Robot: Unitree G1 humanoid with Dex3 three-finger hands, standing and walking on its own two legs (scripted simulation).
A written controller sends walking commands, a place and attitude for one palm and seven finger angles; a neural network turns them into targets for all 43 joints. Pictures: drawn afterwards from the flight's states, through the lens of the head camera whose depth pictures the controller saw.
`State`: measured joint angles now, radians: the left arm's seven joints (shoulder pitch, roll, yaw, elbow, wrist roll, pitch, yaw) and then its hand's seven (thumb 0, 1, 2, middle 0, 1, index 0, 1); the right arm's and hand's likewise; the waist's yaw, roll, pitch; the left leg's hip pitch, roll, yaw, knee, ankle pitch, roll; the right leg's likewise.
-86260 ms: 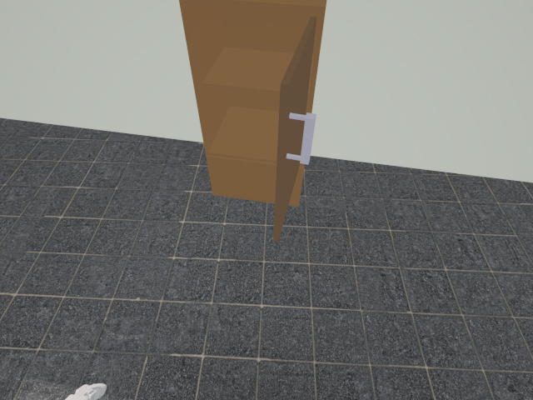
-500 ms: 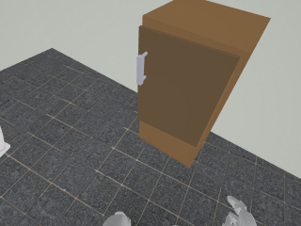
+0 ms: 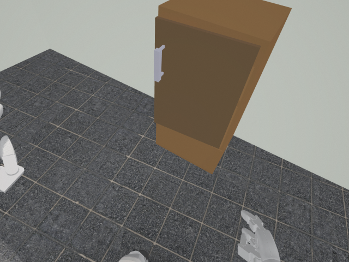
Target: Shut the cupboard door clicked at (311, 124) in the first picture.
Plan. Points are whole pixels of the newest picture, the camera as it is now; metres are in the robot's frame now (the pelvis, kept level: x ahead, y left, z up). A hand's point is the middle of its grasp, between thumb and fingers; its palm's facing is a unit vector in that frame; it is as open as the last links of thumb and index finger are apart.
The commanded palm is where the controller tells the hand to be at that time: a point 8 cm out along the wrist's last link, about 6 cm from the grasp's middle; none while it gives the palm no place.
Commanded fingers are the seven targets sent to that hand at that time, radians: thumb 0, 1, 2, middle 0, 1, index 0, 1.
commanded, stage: stop stepping back and stand still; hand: left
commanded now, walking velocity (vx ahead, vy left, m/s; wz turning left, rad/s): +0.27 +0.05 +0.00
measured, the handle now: (160, 63) +0.87 +0.12 -0.03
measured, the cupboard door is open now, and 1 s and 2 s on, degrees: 5 5 5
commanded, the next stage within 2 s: let the arm hang, fingers relaxed in 0.54 s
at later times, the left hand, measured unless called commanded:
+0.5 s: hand out of the picture +0.17 +0.27 +0.17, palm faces +0.41 -0.81 -0.42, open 7.5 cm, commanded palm +0.12 +0.32 +0.19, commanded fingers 0.00 0.90 0.90 -0.20 -0.30 -0.20 -0.30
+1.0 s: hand out of the picture +0.01 +0.19 -0.17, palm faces +0.02 -0.99 -0.17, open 6.9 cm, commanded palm none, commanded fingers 0.00 0.90 0.90 -0.20 -0.30 -0.20 -0.30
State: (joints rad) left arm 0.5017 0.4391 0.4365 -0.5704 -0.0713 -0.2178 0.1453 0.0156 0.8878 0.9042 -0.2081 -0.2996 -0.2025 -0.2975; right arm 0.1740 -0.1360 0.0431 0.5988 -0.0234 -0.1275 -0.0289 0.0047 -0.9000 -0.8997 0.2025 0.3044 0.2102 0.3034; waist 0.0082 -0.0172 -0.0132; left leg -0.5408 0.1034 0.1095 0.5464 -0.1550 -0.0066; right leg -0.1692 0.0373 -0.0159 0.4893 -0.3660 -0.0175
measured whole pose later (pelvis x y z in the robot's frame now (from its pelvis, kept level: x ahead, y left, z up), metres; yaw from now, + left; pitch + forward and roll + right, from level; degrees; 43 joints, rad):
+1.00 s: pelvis -0.02 +0.01 +0.01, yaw +0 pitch +0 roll -1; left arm 0.32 0.20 0.02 0.94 0.01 0.04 0.03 -0.02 1.01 0.90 -0.21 -0.30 -0.20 -0.30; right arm 0.26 -0.22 0.02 0.98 -0.03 0.03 -0.01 0.00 -0.91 -0.90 0.20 0.30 0.20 0.30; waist -0.02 -0.05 0.03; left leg -0.36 -0.02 0.01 0.49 -0.12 0.04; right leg -0.15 0.04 -0.03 0.49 -0.34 -0.03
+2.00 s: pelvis +0.01 +0.00 +0.01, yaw -2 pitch -2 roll +0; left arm 0.38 0.12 0.00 1.15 0.00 0.00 0.05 0.00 0.91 0.90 -0.20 -0.30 -0.20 -0.30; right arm 0.31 -0.12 0.01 1.15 -0.01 0.01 -0.04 0.00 -0.91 -0.90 0.20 0.30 0.20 0.30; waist -0.01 -0.01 0.04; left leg -0.25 -0.01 0.03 0.43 -0.14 0.02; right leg -0.02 0.05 0.00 0.37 -0.32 -0.05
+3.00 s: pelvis +0.00 +0.02 +0.00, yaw +11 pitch +0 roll -1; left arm 0.18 0.22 0.07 0.94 0.02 0.05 0.03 0.01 0.91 0.90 -0.20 -0.30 -0.20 -0.30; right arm 0.25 -0.20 -0.04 0.98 -0.04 0.04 -0.02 0.00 -0.91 -0.90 0.20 0.30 0.20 0.30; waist -0.04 -0.01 0.09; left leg -0.36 -0.07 -0.02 0.54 -0.17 0.07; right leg -0.42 -0.04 0.01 1.03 -0.45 0.02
